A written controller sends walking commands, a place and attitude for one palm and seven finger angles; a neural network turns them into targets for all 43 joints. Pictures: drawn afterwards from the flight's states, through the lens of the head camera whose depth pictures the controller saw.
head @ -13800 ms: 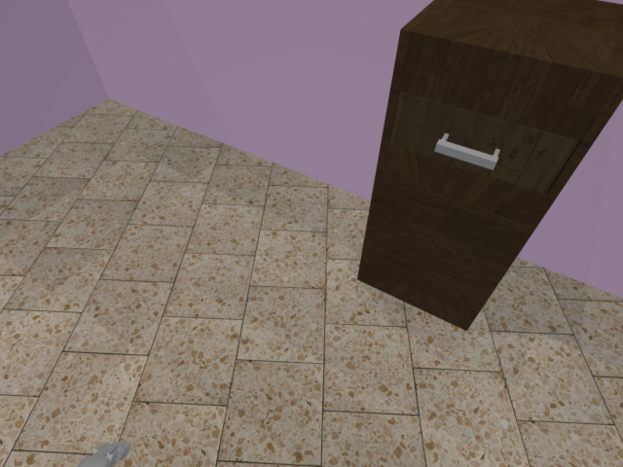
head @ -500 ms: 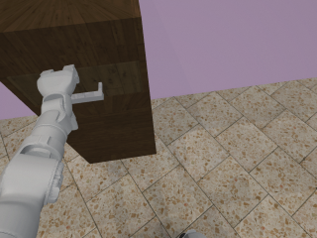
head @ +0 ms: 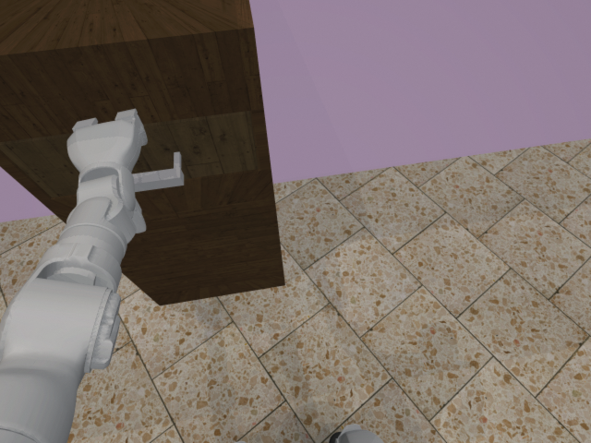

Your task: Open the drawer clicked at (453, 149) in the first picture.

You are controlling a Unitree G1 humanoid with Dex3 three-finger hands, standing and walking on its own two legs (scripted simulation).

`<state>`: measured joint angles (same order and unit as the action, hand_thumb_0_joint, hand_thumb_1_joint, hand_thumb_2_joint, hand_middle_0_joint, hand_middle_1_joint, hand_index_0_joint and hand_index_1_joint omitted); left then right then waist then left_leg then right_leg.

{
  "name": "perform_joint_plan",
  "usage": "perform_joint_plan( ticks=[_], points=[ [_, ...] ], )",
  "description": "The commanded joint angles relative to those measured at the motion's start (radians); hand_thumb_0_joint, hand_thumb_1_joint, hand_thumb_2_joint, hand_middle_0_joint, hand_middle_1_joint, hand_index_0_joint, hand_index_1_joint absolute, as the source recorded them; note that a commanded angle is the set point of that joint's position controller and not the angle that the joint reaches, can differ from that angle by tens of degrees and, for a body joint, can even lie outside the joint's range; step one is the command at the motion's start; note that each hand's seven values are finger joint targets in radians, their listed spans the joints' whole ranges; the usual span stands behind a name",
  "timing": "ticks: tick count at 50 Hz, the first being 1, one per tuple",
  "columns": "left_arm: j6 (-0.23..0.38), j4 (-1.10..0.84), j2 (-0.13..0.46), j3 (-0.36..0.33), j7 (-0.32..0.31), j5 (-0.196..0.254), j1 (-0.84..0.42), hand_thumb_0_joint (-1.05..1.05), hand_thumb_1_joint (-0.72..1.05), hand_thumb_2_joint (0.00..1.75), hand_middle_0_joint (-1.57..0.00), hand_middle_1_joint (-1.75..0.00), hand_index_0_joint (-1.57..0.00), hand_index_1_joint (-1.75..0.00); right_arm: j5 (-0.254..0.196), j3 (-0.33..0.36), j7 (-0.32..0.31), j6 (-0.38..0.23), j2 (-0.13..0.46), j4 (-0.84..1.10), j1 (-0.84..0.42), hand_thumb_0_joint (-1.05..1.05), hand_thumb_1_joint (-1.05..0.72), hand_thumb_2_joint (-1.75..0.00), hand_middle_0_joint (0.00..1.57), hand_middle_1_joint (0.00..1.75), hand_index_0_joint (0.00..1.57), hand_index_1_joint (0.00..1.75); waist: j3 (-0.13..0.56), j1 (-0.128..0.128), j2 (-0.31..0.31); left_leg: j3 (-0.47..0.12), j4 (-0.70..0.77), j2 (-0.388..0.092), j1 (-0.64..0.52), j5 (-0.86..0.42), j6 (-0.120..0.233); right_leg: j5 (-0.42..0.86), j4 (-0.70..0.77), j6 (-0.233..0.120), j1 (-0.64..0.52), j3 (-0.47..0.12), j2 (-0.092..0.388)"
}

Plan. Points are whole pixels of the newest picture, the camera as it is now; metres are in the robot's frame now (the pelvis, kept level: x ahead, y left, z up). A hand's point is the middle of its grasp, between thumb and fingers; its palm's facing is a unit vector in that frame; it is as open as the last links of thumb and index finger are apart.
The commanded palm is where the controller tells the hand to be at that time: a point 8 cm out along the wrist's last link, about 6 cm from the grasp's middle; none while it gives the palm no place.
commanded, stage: move the hooked fingers above the handle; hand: left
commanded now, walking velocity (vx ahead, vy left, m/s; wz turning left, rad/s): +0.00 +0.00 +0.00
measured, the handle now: (141, 172) +0.56 +0.22 -0.02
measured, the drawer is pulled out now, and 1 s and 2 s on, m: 0.00 0.00 0.00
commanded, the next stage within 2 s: lower the fingers behind the handle in 1.06 s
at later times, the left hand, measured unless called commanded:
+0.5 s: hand (108, 174) +0.50 +0.23 +0.05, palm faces -0.04 +0.02 -1.00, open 13.8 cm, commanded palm +0.48 +0.20 +0.09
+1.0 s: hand (102, 182) +0.49 +0.24 +0.04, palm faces -0.11 +0.01 -0.99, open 13.8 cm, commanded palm +0.49 +0.21 +0.09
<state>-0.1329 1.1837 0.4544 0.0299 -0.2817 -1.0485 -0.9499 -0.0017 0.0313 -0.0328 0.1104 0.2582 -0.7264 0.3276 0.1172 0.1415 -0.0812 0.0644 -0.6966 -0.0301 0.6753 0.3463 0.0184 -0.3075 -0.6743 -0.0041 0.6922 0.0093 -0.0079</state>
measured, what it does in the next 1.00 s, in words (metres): stands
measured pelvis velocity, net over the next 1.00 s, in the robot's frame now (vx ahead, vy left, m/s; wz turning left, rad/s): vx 0.01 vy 0.01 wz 0.02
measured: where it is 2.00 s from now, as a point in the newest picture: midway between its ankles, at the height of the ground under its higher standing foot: outside the picture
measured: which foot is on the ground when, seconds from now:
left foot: down 0.00-1.00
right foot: down 0.00-1.00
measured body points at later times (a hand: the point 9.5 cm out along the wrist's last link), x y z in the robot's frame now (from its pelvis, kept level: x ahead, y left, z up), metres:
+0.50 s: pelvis +0.00 +0.01 +0.00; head +0.11 +0.00 +0.44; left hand +0.50 +0.23 +0.10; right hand +0.02 -0.27 -0.14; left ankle -0.02 +0.11 -0.71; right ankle +0.00 -0.12 -0.71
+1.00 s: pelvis +0.01 +0.01 +0.00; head +0.11 -0.01 +0.44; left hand +0.49 +0.24 +0.09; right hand +0.01 -0.26 -0.14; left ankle -0.02 +0.11 -0.71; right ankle +0.00 -0.12 -0.71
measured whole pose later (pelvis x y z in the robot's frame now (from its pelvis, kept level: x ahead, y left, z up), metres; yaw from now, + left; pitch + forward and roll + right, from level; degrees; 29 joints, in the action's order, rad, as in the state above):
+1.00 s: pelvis +0.01 +0.01 +0.00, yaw +1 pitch +19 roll -1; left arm -0.12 1.13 0.48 0.08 -0.26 -1.03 -0.92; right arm 0.01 0.05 -0.03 0.09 0.25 -0.74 0.34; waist 0.10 0.11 -0.08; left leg 0.05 -0.69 -0.02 0.67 0.35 0.02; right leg -0.31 -0.66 0.00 0.67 0.03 0.00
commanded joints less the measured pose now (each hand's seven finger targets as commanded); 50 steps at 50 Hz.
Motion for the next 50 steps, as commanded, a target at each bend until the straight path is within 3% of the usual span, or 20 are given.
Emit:
perform_joint_plan(
  ticks=[1, 3, 5, 8, 10, 15, 16, 19, 21, 22, 26, 28, 30, 33, 35, 39, 43, 45, 47, 50],
  points=[
    [0.112, -0.231, 0.225, 0.021, 0.060, -0.006, -0.355, 0.00, -0.50, 0.30, -0.30, -1.20, -0.30, -1.20, -0.001, 0.065, -0.041, -0.034, 0.165, 0.068, 0.142, 0.00, -0.90, -0.90, 0.20, 0.30, 0.20, 0.30, 0.388, 0.007, 0.109, -0.025, 0.051, 0.046, -0.210, -0.337, 0.038, 0.385, 0.084, -0.004, -0.312, -0.005, -0.026],
    [0.190, -0.295, 0.139, 0.074, 0.082, -0.002, -0.325, 0.00, -0.50, 0.30, -0.30, -1.20, -0.30, -1.20, 0.007, 0.073, -0.040, -0.042, 0.154, 0.071, 0.148, 0.00, -0.90, -0.90, 0.20, 0.30, 0.20, 0.30, 0.367, 0.010, 0.068, -0.034, 0.042, 0.043, -0.264, -0.363, 0.036, 0.357, 0.086, -0.011, -0.251, -0.002, -0.033],
    [0.252, -0.331, 0.118, 0.070, 0.076, 0.009, -0.307, 0.00, -0.50, 0.30, -0.30, -1.20, -0.30, -1.20, 0.009, 0.081, -0.036, -0.046, 0.149, 0.067, 0.159, 0.00, -0.90, -0.90, 0.20, 0.30, 0.20, 0.30, 0.359, 0.005, 0.069, -0.042, 0.031, 0.042, -0.285, -0.382, 0.033, 0.334, 0.081, -0.017, -0.221, 0.001, -0.036],
    [0.289, -0.344, 0.171, 0.009, 0.006, -0.001, -0.333, 0.00, -0.50, 0.30, -0.30, -1.20, -0.30, -1.20, 0.018, 0.082, -0.025, -0.050, 0.145, 0.057, 0.167, 0.00, -0.90, -0.90, 0.20, 0.30, 0.20, 0.30, 0.359, -0.008, 0.037, -0.050, 0.019, 0.045, -0.262, -0.374, 0.025, 0.301, 0.054, -0.024, -0.181, 0.008, -0.038],
    [0.285, -0.364, 0.269, -0.073, -0.066, -0.022, -0.387, 0.00, -0.50, 0.30, -0.30, -1.20, -0.30, -1.20, 0.025, 0.081, -0.018, -0.053, 0.151, 0.042, 0.164, 0.00, -0.90, -0.90, 0.20, 0.30, 0.20, 0.30, 0.367, -0.023, 0.004, -0.055, 0.009, 0.047, -0.231, -0.390, 0.020, 0.303, 0.030, -0.031, -0.168, 0.011, -0.039],
    [0.174, -0.343, 0.352, -0.137, -0.213, -0.077, -0.480, 0.00, -0.50, 0.30, -0.30, -1.20, -0.30, -1.20, 0.042, 0.076, 0.001, -0.055, 0.152, 0.034, 0.138, 0.00, -0.90, -0.90, 0.20, 0.30, 0.20, 0.30, 0.490, -0.021, -0.014, -0.049, -0.027, 0.056, -0.205, -0.429, 0.016, 0.341, -0.016, -0.030, -0.197, 0.022, -0.040],
    [0.139, -0.318, 0.331, -0.111, -0.217, -0.080, -0.476, 0.00, -0.50, 0.30, -0.30, -1.20, -0.30, -1.20, 0.041, 0.077, 0.004, -0.052, 0.153, 0.033, 0.138, 0.00, -0.90, -0.90, 0.20, 0.30, 0.20, 0.30, 0.517, -0.012, -0.044, -0.045, -0.029, 0.055, -0.224, -0.436, 0.013, 0.351, -0.019, -0.026, -0.196, 0.022, -0.039],
    [0.053, -0.265, 0.244, -0.026, -0.176, -0.061, -0.504, 0.00, -0.50, 0.30, -0.30, -1.20, -0.30, -1.20, 0.030, 0.083, 0.010, -0.046, 0.157, 0.029, 0.149, 0.00, -0.90, -0.90, 0.20, 0.30, 0.20, 0.30, 0.549, 0.013, -0.037, -0.047, -0.023, 0.046, -0.296, -0.479, 0.009, 0.373, 0.003, -0.020, -0.197, 0.027, -0.043],
    [0.025, -0.242, 0.134, 0.056, -0.103, -0.019, -0.486, 0.00, -0.50, 0.30, -0.30, -1.20, -0.30, -1.20, 0.020, 0.092, 0.014, -0.040, 0.157, 0.024, 0.168, 0.00, -0.90, -0.90, 0.20, 0.30, 0.20, 0.30, 0.566, 0.031, -0.017, -0.057, -0.021, 0.033, -0.380, -0.548, 0.009, 0.392, 0.029, -0.013, -0.192, 0.028, -0.047],
    [0.023, -0.244, 0.118, 0.069, -0.063, 0.004, -0.471, 0.00, -0.50, 0.30, -0.30, -1.20, -0.30, -1.20, 0.015, 0.097, 0.012, -0.037, 0.163, 0.024, 0.171, 0.00, -0.90, -0.90, 0.20, 0.30, 0.20, 0.30, 0.560, 0.035, 0.010, -0.059, -0.016, 0.030, -0.393, -0.546, 0.012, 0.397, 0.046, -0.009, -0.201, 0.023, -0.048],
    [0.092, -0.240, 0.019, 0.158, 0.073, 0.040, -0.410, 0.00, -0.50, 0.30, -0.30, -1.20, -0.30, -1.20, 0.013, 0.088, -0.007, -0.031, 0.166, 0.026, 0.157, 0.00, -0.90, -0.90, 0.20, 0.30, 0.20, 0.30, 0.406, 0.053, 0.069, -0.066, 0.014, 0.030, -0.361, -0.484, 0.026, 0.361, 0.081, -0.008, -0.176, 0.025, -0.046],
    [0.151, -0.249, 0.065, 0.121, 0.085, 0.022, -0.399, 0.00, -0.50, 0.30, -0.30, -1.20, -0.30, -1.20, 0.016, 0.081, -0.016, -0.030, 0.167, 0.028, 0.151, 0.00, -0.90, -0.90, 0.20, 0.30, 0.20, 0.30, 0.323, 0.046, 0.075, -0.072, 0.024, 0.034, -0.313, -0.417, 0.028, 0.308, 0.077, -0.014, -0.144, 0.025, -0.044],
    [0.215, -0.289, 0.161, 0.033, 0.055, 0.006, -0.410, 0.00, -0.50, 0.30, -0.30, -1.20, -0.30, -1.20, 0.019, 0.075, -0.022, -0.034, 0.163, 0.038, 0.152, 0.00, -0.90, -0.90, 0.20, 0.30, 0.20, 0.30, 0.306, 0.015, 0.055, -0.069, 0.027, 0.039, -0.267, -0.377, 0.028, 0.284, 0.064, -0.025, -0.150, 0.018, -0.043],
    [0.250, -0.317, 0.332, -0.127, -0.050, -0.033, -0.373, 0.00, -0.50, 0.30, -0.30, -1.20, -0.30, -1.20, 0.031, 0.062, -0.021, -0.041, 0.148, 0.059, 0.145, 0.00, -0.90, -0.90, 0.20, 0.30, 0.20, 0.30, 0.383, -0.049, 0.010, -0.056, 0.007, 0.049, -0.193, -0.403, 0.024, 0.327, 0.007, -0.033, -0.210, 0.010, -0.039],
    [0.219, -0.327, 0.408, -0.193, -0.129, -0.059, -0.363, 0.00, -0.50, 0.30, -0.30, -1.20, -0.30, -1.20, 0.042, 0.054, -0.014, -0.040, 0.146, 0.067, 0.122, 0.00, -0.90, -0.90, 0.20, 0.30, 0.20, 0.30, 0.437, -0.079, 0.008, -0.049, -0.012, 0.058, -0.138, -0.425, 0.018, 0.356, -0.031, -0.034, -0.242, 0.014, -0.038],
    [0.080, -0.300, 0.374, -0.151, -0.227, -0.093, -0.345, 0.00, -0.50, 0.30, -0.30, -1.20, -0.30, -1.20, 0.041, 0.061, 0.005, -0.045, 0.148, 0.073, 0.109, 0.00, -0.90, -0.90, 0.20, 0.30, 0.20, 0.30, 0.531, -0.069, -0.011, -0.019, -0.035, 0.051, -0.166, -0.483, 0.009, 0.423, -0.045, -0.027, -0.266, 0.025, -0.038],
    [-0.017, -0.234, 0.351, -0.103, -0.166, -0.042, -0.430, 0.00, -0.50, 0.30, -0.30, -1.20, -0.30, -1.20, 0.020, 0.068, 0.004, -0.025, 0.163, 0.051, 0.129, 0.00, -0.90, -0.90, 0.20, 0.30, 0.20, 0.30, 0.556, -0.017, 0.064, -0.016, -0.006, 0.049, -0.199, -0.440, 0.017, 0.439, 0.007, -0.007, -0.325, 0.014, -0.037],
    [-0.005, -0.272, 0.287, -0.046, -0.097, -0.008, -0.502, 0.00, -0.50, 0.30, -0.30, -1.20, -0.30, -1.20, 0.012, 0.079, -0.009, -0.027, 0.166, 0.047, 0.144, 0.00, -0.90, -0.90, 0.20, 0.30, 0.20, 0.30, 0.581, 0.024, 0.086, -0.024, 0.004, 0.045, -0.265, -0.449, 0.026, 0.460, 0.040, 0.000, -0.339, 0.004, -0.035],
    [0.035, -0.292, 0.202, 0.033, -0.016, 0.018, -0.502, 0.00, -0.50, 0.30, -0.30, -1.20, -0.30, -1.20, 0.006, 0.086, -0.021, -0.034, 0.166, 0.035, 0.162, 0.00, -0.90, -0.90, 0.20, 0.30, 0.20, 0.30, 0.547, 0.042, 0.080, -0.035, 0.017, 0.040, -0.322, -0.453, 0.031, 0.449, 0.068, 0.002, -0.310, 0.001, -0.036],
    [0.136, -0.348, -0.006, 0.202, 0.086, 0.041, -0.485, 0.00, -0.50, 0.30, -0.30, -1.20, -0.30, -1.20, 0.011, 0.093, -0.033, -0.051, 0.156, 0.026, 0.169, 0.00, -0.90, -0.90, 0.20, 0.30, 0.20, 0.30, 0.436, 0.080, 0.053, -0.065, 0.015, 0.027, -0.425, -0.492, 0.033, 0.365, 0.098, -0.002, -0.170, 0.014, -0.043]
  ],
)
